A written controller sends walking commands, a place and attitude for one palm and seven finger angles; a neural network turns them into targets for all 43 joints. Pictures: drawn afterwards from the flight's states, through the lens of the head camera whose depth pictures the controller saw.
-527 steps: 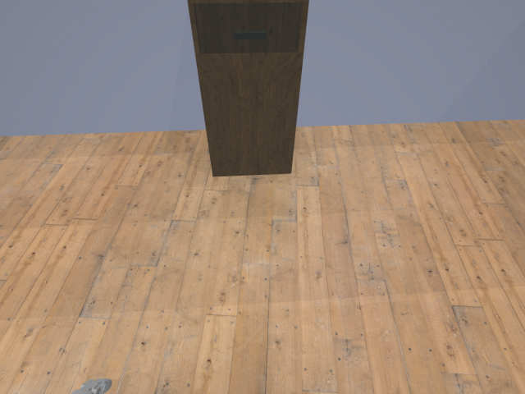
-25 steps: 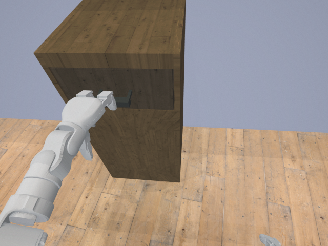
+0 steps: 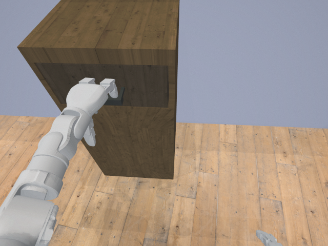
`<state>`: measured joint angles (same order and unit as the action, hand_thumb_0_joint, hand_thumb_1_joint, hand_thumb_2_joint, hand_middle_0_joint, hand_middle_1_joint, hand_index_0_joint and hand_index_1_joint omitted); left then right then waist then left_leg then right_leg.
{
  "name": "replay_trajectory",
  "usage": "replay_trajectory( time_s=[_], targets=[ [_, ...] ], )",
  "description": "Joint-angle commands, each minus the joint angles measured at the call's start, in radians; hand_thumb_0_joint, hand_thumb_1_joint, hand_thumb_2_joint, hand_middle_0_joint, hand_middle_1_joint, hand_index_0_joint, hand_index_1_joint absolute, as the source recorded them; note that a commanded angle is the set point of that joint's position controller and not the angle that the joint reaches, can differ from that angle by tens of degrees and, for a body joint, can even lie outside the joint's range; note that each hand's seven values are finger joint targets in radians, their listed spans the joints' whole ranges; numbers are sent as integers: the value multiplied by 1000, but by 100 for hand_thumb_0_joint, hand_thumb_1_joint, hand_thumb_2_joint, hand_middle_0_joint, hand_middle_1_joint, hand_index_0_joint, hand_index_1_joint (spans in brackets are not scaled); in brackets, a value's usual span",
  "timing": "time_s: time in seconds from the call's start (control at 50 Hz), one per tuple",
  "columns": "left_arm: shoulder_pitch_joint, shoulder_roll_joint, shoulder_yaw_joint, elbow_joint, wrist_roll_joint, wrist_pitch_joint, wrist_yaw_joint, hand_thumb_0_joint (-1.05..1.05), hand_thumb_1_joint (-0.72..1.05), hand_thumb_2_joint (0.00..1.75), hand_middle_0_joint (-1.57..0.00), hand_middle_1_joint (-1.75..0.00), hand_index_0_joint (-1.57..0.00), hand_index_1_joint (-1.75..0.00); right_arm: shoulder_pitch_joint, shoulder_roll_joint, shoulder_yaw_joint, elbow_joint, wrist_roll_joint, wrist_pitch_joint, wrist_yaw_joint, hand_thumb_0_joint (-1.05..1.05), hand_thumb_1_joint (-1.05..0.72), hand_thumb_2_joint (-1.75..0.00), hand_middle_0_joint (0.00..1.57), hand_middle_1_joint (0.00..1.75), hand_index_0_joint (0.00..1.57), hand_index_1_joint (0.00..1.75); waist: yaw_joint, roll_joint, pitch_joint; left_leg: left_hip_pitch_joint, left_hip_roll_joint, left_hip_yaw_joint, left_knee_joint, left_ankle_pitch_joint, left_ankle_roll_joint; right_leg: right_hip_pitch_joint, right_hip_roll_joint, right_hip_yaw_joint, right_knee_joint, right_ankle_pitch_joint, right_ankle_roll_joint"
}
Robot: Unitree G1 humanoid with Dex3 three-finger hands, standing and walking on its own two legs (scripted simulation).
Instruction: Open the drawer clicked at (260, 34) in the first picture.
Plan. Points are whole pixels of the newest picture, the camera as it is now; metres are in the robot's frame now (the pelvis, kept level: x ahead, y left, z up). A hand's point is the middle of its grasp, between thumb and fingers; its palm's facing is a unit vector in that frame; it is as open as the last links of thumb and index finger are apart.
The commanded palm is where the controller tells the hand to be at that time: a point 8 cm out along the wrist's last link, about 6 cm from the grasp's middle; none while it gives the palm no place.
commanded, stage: move the hooked fingers above the handle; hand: left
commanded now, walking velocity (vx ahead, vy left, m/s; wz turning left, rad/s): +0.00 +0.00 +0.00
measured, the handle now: (105, 94) +0.55 +0.23 +0.02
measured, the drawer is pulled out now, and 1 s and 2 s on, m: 0.00 0.00 0.00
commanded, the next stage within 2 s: none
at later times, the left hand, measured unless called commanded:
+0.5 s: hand (103, 92) +0.49 +0.20 +0.09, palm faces +0.06 -0.05 -1.00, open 13.8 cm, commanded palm +0.46 +0.24 +0.13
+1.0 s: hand (91, 88) +0.50 +0.24 +0.09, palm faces +0.13 +0.02 -0.99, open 13.9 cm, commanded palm +0.47 +0.24 +0.13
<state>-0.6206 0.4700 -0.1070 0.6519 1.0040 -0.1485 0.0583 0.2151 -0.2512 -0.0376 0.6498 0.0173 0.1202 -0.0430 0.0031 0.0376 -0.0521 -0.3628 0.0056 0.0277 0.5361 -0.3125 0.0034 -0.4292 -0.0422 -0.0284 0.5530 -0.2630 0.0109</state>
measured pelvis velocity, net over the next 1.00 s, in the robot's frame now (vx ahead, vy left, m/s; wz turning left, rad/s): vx -0.01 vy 0.01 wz -0.02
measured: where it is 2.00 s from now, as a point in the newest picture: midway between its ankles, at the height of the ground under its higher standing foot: outside the picture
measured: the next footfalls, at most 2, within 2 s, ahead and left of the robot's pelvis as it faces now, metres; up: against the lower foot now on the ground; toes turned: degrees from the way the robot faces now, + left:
none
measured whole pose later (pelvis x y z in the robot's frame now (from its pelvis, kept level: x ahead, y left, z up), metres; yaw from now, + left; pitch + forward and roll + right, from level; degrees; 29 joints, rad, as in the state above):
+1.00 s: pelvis -0.01 +0.01 -0.02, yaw -1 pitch +16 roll +0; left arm -0.91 0.55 -0.02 0.99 1.10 -0.06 0.31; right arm 0.26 -0.27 -0.04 0.68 -0.01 0.12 -0.02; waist -0.09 0.04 -0.09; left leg -0.60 0.01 0.04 0.69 -0.36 0.02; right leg -0.65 -0.04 -0.01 0.65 -0.28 0.03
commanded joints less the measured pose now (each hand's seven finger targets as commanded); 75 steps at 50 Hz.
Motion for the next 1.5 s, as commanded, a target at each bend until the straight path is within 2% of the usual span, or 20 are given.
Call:
replay_trajectory(
  time_s=[0.0, 0.06, 0.2, 0.26, 0.36, 0.46, 0.56, 0.64, 0.7, 0.76, 0.84, 0.9, 1.0, 1.06, 1.14, 1.22, 1.24, 1.28, 1.36, 1.48],
  targets=[
    [-499, 370, 234, -98, 20, 1, 128, 0, -50, 30, -30, -120, -30, -120, 66, -124, -45, -73, -14, -28, -6, 0, -90, -90, 20, 30, 20, 30, 8, 16, -371, 36, -42, 7, -13, 415, 19, 198, 58, -7, 8, 336, -57],
    [-453, 344, 212, -35, 39, 38, 145, 0, -50, 30, -30, -120, -30, -120, 78, -127, -53, -80, -17, -24, 7, 0, -90, -90, 20, 30, 20, 30, 12, 31, -435, 26, -41, 23, 10, 486, 18, 227, 58, -6, 32, 413, -54],
    [-568, 201, 39, -7, 8, 50, 39, 0, -50, 30, -30, -120, -30, -120, 126, -157, -74, -72, -7, -4, 1, 0, -90, -90, 20, 30, 20, 30, -84, -74, -389, 42, -34, 22, 20, 374, 42, 151, 59, 4, -10, 358, -36],
    [-655, 256, 81, -74, -12, -29, 25, 0, -50, 30, -30, -120, -30, -120, 153, -156, -78, -56, -15, -4, -15, 0, -90, -90, 20, 30, 20, 30, -97, -59, -416, 59, -38, 5, 37, 384, 46, 143, 60, 13, -3, 363, -37],
    [-699, 423, 243, -35, 23, -86, 138, 0, -50, 30, -30, -120, -30, -120, 186, -147, -72, -32, -26, -6, -12, 0, -90, -90, 20, 30, 20, 30, -59, 41, -462, -2, -43, -6, 65, 443, 30, 129, 65, 9, 56, 376, -50],
    [-573, 493, 293, 144, 69, 55, 249, 0, -50, 30, -30, -120, -30, -120, 155, -156, -56, -35, -28, -6, 13, 0, -90, -90, 20, 30, 20, 30, -13, 28, -466, -120, -43, 31, 62, 405, 21, 179, 61, 0, 80, 387, -47],
    [-527, 411, 175, 285, 67, 167, 138, 0, -50, 30, -30, -120, -30, -120, 171, -181, -62, -57, -2, 3, 5, 0, -90, -90, 20, 30, 20, 30, -53, -92, -461, -124, -29, 55, 30, 328, 34, 216, 60, 9, 32, 378, -29],
    [-611, 209, 14, 45, -11, 38, -7, 0, -50, 30, -30, -120, -30, -120, 182, -175, -81, -74, -6, -4, -23, 0, -90, -90, 20, 30, 20, 30, -122, -109, -476, 16, -25, 28, 33, 360, 56, 177, 62, 18, -12, 386, -22],
    [-675, 232, 41, -142, -38, -98, -32, 0, -50, 30, -30, -120, -30, -120, 187, -162, -86, -58, -21, -11, -38, 0, -90, -90, 20, 30, 20, 30, -117, 16, -466, 128, -24, 1, 53, 418, 52, 75, 68, 16, 0, 319, -33],
    [-762, 314, 126, -138, -21, -164, 50, 0, -50, 30, -30, -120, -30, -120, 206, -155, -83, -21, -21, -11, -32, 0, -90, -90, 20, 30, 20, 30, -113, 96, -392, 116, -21, -34, 71, 422, 26, -36, 74, -1, 22, 243, -47],
    [-732, 476, 289, 18, 33, -80, 238, 0, -50, 30, -30, -120, -30, -120, 195, -159, -60, -7, -25, -20, -6, 0, -90, -90, 20, 30, 20, 30, -62, 102, -383, -29, -33, -36, 77, 389, 5, -32, 79, -27, 74, 215, -61],
    [-712, 424, 229, 138, 78, 75, 324, 0, -50, 30, -30, -120, -30, -120, 153, -151, -44, -14, -31, -21, 17, 0, -90, -90, 20, 30, 20, 30, -47, 113, -444, -75, -35, -5, 78, 403, -1, 24, 72, -34, 96, 269, -58],
    [-661, 302, 82, 364, 76, 270, 175, 0, -50, 30, -30, -120, -30, -120, 184, -181, -54, -29, -7, 5, 19, 0, -90, -90, 20, 30, 20, 30, -91, -42, -488, -52, -15, 22, 56, 377, 16, 90, 69, -23, 53, 315, -35],
    [-719, 161, -38, 202, 5, 194, 7, 0, -50, 30, -30, -120, -30, -120, 193, -190, -71, -54, -7, 7, -6, 0, -90, -90, 20, 30, 20, 30, -146, -113, -531, 53, -10, 7, 67, 415, 43, 101, 67, -9, 17, 351, -20],
    [-772, 126, -58, -70, -38, -14, -77, 0, -50, 30, -30, -120, -30, -120, 181, -166, -69, -58, -17, -12, -35, 0, -90, -90, 20, 30, 20, 30, -148, -2, -462, 148, -15, -35, 79, 467, 45, -3, 71, -5, 15, 278, -29],
    [-790, 344, 165, -77, -9, -138, 46, 0, -50, 30, -30, -120, -30, -120, 224, -154, -69, -26, -24, -11, -32, 0, -90, -90, 20, 30, 20, 30, -91, 73, -408, 99, -17, -56, 100, 496, 13, -52, 80, -11, 60, 254, -54],
    [-763, 458, 270, -51, 5, -132, 102, 0, -50, 30, -30, -120, -30, -120, 219, -159, -63, -25, -28, -11, -28, 0, -90, -90, 20, 30, 20, 30, -60, 81, -412, 40, -24, -47, 103, 497, 10, -24, 82, -14, 76, 270, -58],
    [-717, 491, 322, 26, 33, -71, 217, 0, -50, 30, -30, -120, -30, -120, 192, -137, -44, -28, -30, -13, -10, 0, -90, -90, 20, 30, 20, 30, -30, 97, -406, -75, -38, -32, 105, 463, 7, 24, 77, -20, 109, 297, -61],
    [-625, 480, 270, 155, 94, 147, 338, 0, -50, 30, -30, -120, -30, -120, 145, -153, -32, -30, -32, -12, 17, 0, -90, -90, 20, 30, 20, 30, 2, 82, -524, -122, -35, 26, 98, 489, -3, 142, 65, -20, 128, 399, -54],
    [-640, 507, 237, 199, 51, 276, 213, 0, -50, 30, -30, -120, -30, -120, 104, -168, -32, -57, 7, 19, -18, 0, -90, -90, 20, 30, 20, 30, -21, -144, -561, -136, -35, 62, 26, 356, 33, 325, 48, 9, 48, 435, -16]
  ],
)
